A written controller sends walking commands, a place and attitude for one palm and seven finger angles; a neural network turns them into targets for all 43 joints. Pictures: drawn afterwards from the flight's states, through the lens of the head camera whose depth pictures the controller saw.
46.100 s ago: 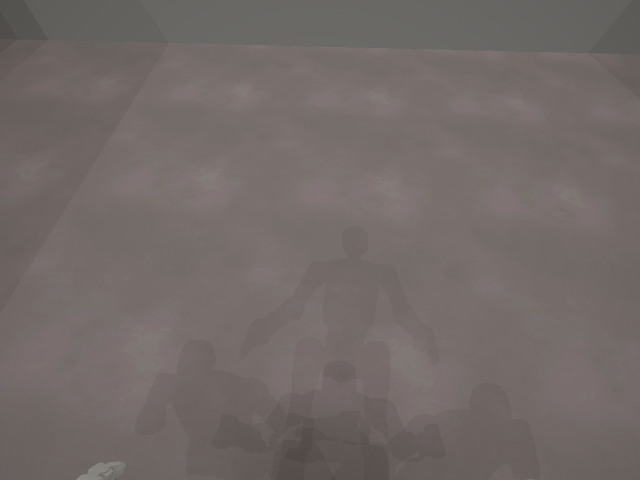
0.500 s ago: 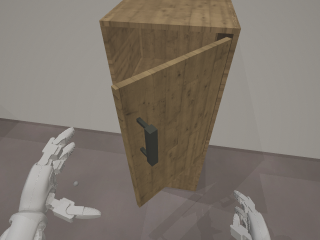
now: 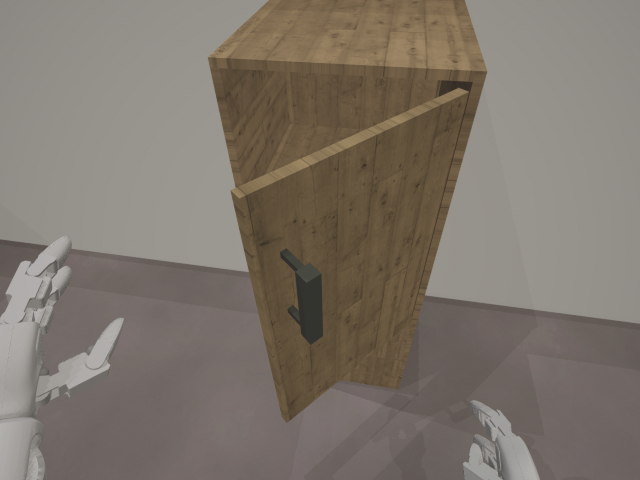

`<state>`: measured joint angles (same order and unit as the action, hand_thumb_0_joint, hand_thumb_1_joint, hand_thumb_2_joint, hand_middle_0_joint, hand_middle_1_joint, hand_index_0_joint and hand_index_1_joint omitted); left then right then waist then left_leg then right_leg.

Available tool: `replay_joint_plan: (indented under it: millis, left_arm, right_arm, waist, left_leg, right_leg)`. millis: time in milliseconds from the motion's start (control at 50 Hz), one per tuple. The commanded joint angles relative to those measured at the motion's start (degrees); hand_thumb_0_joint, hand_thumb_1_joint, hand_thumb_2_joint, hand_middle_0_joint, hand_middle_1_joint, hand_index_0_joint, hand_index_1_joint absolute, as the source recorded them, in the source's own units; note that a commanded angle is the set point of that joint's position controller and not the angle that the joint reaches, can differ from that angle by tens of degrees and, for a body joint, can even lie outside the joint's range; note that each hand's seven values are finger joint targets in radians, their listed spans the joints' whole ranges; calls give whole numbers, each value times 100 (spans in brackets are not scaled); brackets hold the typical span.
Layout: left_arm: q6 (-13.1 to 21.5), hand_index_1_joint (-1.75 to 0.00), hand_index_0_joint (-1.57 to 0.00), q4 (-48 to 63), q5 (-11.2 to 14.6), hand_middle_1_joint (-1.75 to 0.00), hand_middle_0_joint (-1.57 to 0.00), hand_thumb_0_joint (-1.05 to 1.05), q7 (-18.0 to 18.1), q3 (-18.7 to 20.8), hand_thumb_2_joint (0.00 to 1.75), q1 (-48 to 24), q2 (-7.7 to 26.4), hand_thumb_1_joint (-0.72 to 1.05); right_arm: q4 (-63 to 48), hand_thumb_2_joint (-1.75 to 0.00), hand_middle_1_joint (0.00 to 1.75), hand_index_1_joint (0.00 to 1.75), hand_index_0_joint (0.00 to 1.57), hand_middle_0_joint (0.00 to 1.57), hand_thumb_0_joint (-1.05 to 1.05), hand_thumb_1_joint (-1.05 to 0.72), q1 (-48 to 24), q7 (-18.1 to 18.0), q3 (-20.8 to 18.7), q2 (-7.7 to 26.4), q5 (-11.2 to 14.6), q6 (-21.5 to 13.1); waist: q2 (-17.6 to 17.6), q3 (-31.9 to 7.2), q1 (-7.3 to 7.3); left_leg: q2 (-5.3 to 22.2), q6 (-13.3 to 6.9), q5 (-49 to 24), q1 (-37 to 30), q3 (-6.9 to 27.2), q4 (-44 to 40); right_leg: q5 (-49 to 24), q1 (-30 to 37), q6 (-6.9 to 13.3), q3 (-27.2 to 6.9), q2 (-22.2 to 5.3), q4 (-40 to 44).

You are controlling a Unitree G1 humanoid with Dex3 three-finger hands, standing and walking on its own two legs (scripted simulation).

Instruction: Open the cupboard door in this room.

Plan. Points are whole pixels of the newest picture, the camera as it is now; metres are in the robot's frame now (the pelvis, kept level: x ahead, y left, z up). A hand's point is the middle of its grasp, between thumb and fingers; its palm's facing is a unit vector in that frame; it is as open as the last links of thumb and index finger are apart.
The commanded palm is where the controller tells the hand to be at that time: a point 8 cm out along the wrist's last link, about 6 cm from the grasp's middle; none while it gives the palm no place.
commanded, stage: draw the hand back to the body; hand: left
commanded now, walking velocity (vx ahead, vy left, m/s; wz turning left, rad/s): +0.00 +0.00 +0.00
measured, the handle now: (300, 296) +0.33 +0.08 +0.07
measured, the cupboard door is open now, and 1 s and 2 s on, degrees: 49 49 49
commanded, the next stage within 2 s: step back with the hand held close in 0.46 s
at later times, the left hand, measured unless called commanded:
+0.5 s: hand (84, 351) +0.18 +0.25 +0.15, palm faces +0.46 -0.79 -0.40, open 7.4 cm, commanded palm +0.13 +0.29 +0.17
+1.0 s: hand (52, 378) +0.15 +0.27 +0.15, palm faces +0.39 -0.75 -0.53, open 7.4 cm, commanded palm +0.09 +0.30 +0.17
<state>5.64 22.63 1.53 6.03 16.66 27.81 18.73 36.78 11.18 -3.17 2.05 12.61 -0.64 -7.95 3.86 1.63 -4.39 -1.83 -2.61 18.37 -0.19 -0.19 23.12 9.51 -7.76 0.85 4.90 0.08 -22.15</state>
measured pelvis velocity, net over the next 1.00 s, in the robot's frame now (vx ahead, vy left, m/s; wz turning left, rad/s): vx -0.05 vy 0.00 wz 0.00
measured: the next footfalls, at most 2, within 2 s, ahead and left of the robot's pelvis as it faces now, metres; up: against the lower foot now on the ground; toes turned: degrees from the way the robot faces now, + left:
right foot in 1.60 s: -0.24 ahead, -0.12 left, +0.00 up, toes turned +0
left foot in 1.90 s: -0.16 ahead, +0.08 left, +0.00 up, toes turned +3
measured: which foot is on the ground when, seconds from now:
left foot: down 0.00-1.00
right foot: down 0.00-1.00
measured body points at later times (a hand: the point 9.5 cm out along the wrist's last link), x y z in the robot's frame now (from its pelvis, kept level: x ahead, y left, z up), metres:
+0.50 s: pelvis -0.01 -0.01 +0.00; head -0.03 -0.03 +0.45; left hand +0.15 +0.29 +0.18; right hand +0.18 -0.23 -0.08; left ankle -0.06 +0.08 -0.74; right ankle +0.03 -0.11 -0.74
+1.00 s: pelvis -0.05 +0.00 -0.01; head -0.03 +0.01 +0.44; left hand +0.12 +0.31 +0.18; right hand +0.13 -0.25 -0.09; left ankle -0.06 +0.08 -0.74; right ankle +0.03 -0.11 -0.74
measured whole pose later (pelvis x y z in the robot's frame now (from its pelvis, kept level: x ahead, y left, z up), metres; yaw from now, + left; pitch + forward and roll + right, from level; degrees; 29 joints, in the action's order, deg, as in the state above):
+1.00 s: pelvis -0.05 +0.00 -0.01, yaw +0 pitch +0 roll +1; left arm 10.5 28.3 1.3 7.0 24.8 32.0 24.3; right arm 32.6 10.9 -4.3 -1.0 13.8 0.3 -2.6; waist -0.7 2.2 -0.8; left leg -4.1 -3.5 17.8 13.8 -1.7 31.7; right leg 8.5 -21.9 0.4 3.6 -2.5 -30.7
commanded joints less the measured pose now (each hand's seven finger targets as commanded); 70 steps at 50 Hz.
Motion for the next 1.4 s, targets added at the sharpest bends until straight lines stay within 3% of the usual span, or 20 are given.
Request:
replay_joint_plan:
  millis: [0, 60, 540, 560, 580, 600, 640, 680, 720, 840, 920, 1020, 1080, 1160, 1200, 1220, 1240, 1280, 1320, 1380]
  left_arm:
    - [401, -30, -20, 1147, 62, -30, -20, 0, 147, 831, 86, -609, 1047, 80]
    - [432, -30, -20, 1141, 77, -30, -20, 0, 168, 985, 90, -747, 1158, 90]
    - [497, -30, -20, 1050, 73, -30, -20, 0, 160, 878, 90, -705, 1082, 90]
    - [541, -30, -20, 1346, 76, -30, -20, 0, 190, 1002, 90, -1341, 1320, 90]
    - [821, -30, -20, 1490, 27, -30, -20, 0, 264, 1914, 90, -2197, 2192, 90]
    - [809, -30, -20, 850, 49, -30, -20, 0, 176, 1429, 90, -1270, 1480, 90]
    - [789, -30, -20, 803, 46, -30, -20, 0, 73, 1110, 90, -405, 1125, 90]
    - [854, -30, -20, 1116, 63, -30, -20, 0, 88, 1138, 90, -133, 1139, 90]
    - [864, -30, -20, 1356, 78, -30, -20, 0, 136, 1246, 90, 138, 1260, 90]
    - [854, -30, -20, 1681, 90, -30, -20, 0, 259, 1579, 90, 349, 1527, 90]
    - [866, -30, -20, 1823, 25, -30, -20, 0, 276, 1579, 90, 217, 1521, 90]
    - [886, -30, -20, 1738, -109, -30, -20, 0, 269, 1547, 90, -20, 1421, 90]
    - [901, -30, -20, 1703, -153, -30, -20, 0, 272, 1541, 90, -206, 1461, 90]
    - [1010, -30, -20, 1902, -68, -30, -20, 0, 348, 1563, 90, -157, 1534, 90]
    - [1051, -30, -20, 2024, -11, -30, -20, 0, 410, 1633, 90, 21, 1590, 90]
    - [1069, -30, -20, 2143, -2, -30, -20, 0, 426, 1687, 90, 125, 1616, 90]
    - [1110, -30, -20, 2289, -13, -30, -20, 0, 436, 1727, 90, 169, 1629, 90]
    - [1222, -30, -20, 2359, -226, -30, -20, 0, 450, 1906, 90, 44, 1621, 90]
    - [1167, -30, -20, 2277, -226, -30, -20, 0, 454, 1794, 90, -208, 1596, 90]
    - [1150, -30, -20, 1814, -106, -30, -20, 0, 393, 1463, 90, 218, 1229, 90]
  right_arm:
    - [-891, -90, 30, 30, 20, 20, 0, -90, -749, -86, -221, 571, 25, -262]
    - [-868, -90, 30, 30, 20, 20, 0, -90, -751, -93, -237, 578, 34, -256]
    - [-809, -90, 30, 30, 20, 20, 0, -90, -800, -97, -268, 569, 35, -350]
    - [-803, -90, 30, 30, 20, 20, 0, -90, -864, -115, -268, 596, 48, -368]
    - [-1062, -90, 30, 30, 20, 20, 0, -90, -706, -115, -142, 558, 165, -271]
    - [-938, -90, 30, 30, 20, 20, 0, -90, -587, -129, -237, 519, 104, -178]
    - [-1023, -90, 30, 30, 20, 20, 0, -90, -608, -55, -318, 651, 77, -57]
    - [-1043, -90, 30, 30, 20, 20, 0, -90, -632, -57, -349, 689, 69, -10]
    - [-1100, -90, 30, 30, 20, 20, 0, -90, -558, -63, -388, 736, 77, 58]
    - [-1254, -90, 30, 30, 20, 20, 0, -90, -627, -159, -499, 724, 125, 219]
    - [-1351, -90, 30, 30, 20, 20, 0, -90, -640, -185, -514, 794, 97, 230]
    - [-1465, -90, 30, 30, 20, 20, 0, -90, -522, -180, -534, 829, 72, 207]
    - [-1508, -90, 30, 30, 20, 20, 0, -90, -464, -156, -529, 824, 102, 225]
    - [-1400, -90, 30, 30, 20, 20, 0, -90, -300, -87, -495, 708, 109, 215]
    - [-1327, -90, 30, 30, 20, 20, 0, -90, -330, -99, -436, 633, 82, 231]
    - [-1349, -90, 30, 30, 20, 20, 0, -90, -362, -126, -438, 678, 66, 228]
    - [-1423, -90, 30, 30, 20, 20, 0, -90, -429, -162, -444, 753, 43, 209]
    - [-1524, -90, 30, 30, 20, 20, 0, -90, -524, -241, -497, 836, 9, 97]
    - [-1391, -90, 30, 30, 20, 20, 0, -90, -352, -207, -556, 626, -31, -36]
    - [-1134, -90, 30, 30, 20, 20, 0, -90, -270, -127, -529, 600, -59, -257]
  waist:
    - [74, -346, 1]
    - [33, -353, 6]
    - [-65, -284, 12]
    - [-63, -457, 41]
    - [258, 350, 292]
    - [-389, 215, 322]
    - [-612, -245, 343]
    - [-221, -666, 346]
    - [-217, -1060, 366]
    - [-335, -1154, 381]
    - [209, -918, 324]
    - [-22, -556, 342]
    - [-441, -379, 418]
    - [-1079, -602, 490]
    - [-899, -774, 492]
    - [-408, -755, 484]
    - [278, -581, 457]
    - [1768, -341, 410]
    - [345, -344, 475]
    - [557, -629, 432]
  left_leg:
    - [283, 391, -2061, 1032, 309, -547]
    - [276, 353, -1854, 1008, 286, -574]
    - [241, 208, -1381, 1021, 247, -612]
    - [227, 174, -1308, 947, 238, -578]
    - [293, 85, -597, 1589, 359, -513]
    - [294, 66, -550, 1632, 488, -304]
    - [247, 44, -788, 1345, 354, 66]
    - [259, 90, -1041, 1429, 369, 216]
    - [323, 156, -1326, 1538, 429, 274]
    - [523, 207, -1997, 1802, 620, 220]
    - [767, 155, -1717, 2462, 883, -131]
    - [996, -185, -197, 3628, 1055, -359]
    - [676, -241, 1019, 3883, 850, 116]
    - [274, -40, 1098, 2595, 487, 1604]
    - [314, 16, 868, 2087, 450, 1542]
    - [422, -23, 967, 2113, 607, 1011]
    - [671, -120, 1362, 2591, 991, 212]
    - [1823, -520, 2848, 4661, 2443, -1684]
    - [1792, -572, 133, 3123, 2137, -1003]
    - [1578, -387, -3106, 1264, 1431, -268]
  right_leg:
    - [-801, 971, 123, -298, -88, 142]
    - [-691, 965, 117, -311, -79, 194]
    - [-380, 929, 84, -397, -103, 353]
    - [-349, 956, 68, -440, -116, 378]
    - [-257, 311, 84, -931, -382, 573]
    - [-231, 228, 111, -912, -510, 627]
    - [-266, 36, 150, -1000, -694, 686]
    - [-821, 214, 275, -1002, -862, 431]
    - [-1237, 385, 313, -971, -913, 96]
    - [-1755, 158, 200, -790, -743, -639]
    - [-1301, 249, 52, -648, -470, -1204]
    - [-756, 559, -46, -782, -382, -1769]
    - [-281, 263, 86, -1283, -696, -1213]
    - [1508, -1249, 474, -1947, -1466, 208]
    - [1397, -1575, 490, -1618, -1524, 135]
    - [1366, -1614, 380, -1376, -1295, -201]
    - [1459, -1406, 179, -1073, -863, -727]
    - [795, 217, -219, -480, 187, -3256]
    - [1477, -1065, -140, -700, 120, -3625]
    - [1625, -1592, -134, -469, 29, -2294]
